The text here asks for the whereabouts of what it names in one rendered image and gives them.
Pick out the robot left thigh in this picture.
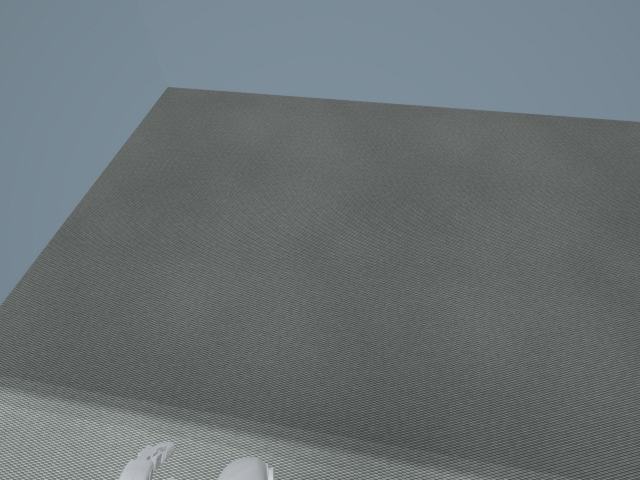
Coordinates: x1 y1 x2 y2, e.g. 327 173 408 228
217 457 275 480

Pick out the robot left hand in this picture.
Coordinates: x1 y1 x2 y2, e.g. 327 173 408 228
118 442 175 480

